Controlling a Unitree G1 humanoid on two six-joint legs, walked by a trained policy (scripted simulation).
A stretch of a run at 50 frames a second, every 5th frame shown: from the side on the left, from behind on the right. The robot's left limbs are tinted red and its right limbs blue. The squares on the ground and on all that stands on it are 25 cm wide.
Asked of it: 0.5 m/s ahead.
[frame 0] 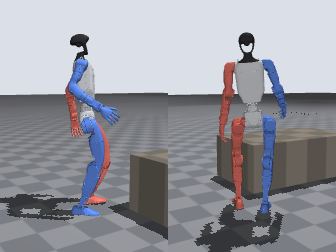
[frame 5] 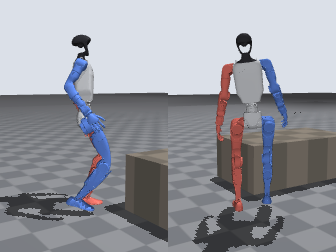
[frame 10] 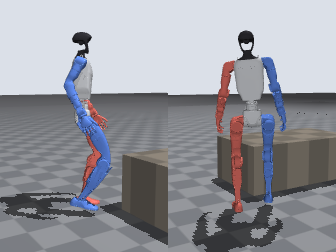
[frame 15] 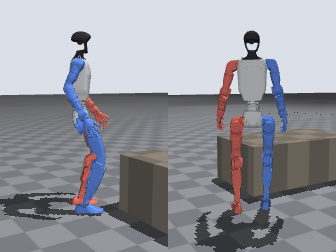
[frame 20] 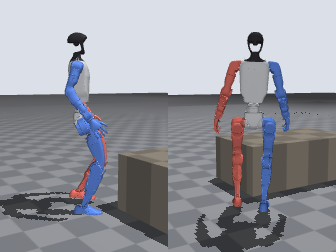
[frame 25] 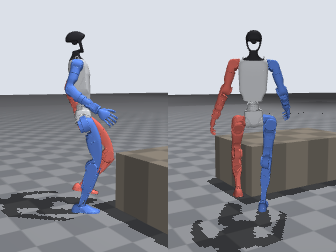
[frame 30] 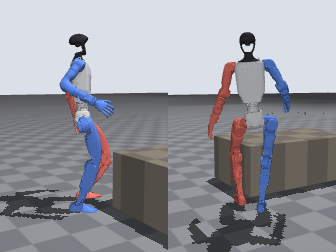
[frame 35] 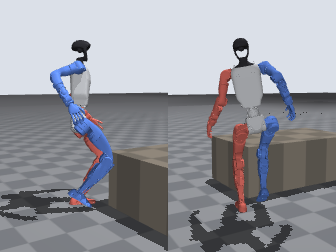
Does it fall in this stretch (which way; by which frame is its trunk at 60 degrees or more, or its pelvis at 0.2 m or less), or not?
no
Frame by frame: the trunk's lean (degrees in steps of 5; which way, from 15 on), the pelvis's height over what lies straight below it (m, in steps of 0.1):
0: 10, 0.8
5: 10, 0.8
10: 5, 0.8
15: 0, 0.8
20: 5, 0.8
25: 5, 0.8
30: 5, 0.7
35: 10, 0.7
